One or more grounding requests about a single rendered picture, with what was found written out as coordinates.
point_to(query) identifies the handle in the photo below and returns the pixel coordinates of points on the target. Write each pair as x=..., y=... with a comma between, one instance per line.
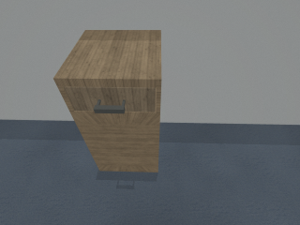
x=110, y=108

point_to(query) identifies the drawer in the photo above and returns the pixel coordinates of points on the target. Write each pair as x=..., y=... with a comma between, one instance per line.
x=137, y=99

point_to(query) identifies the cabinet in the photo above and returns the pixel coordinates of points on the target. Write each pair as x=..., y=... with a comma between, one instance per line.
x=118, y=142

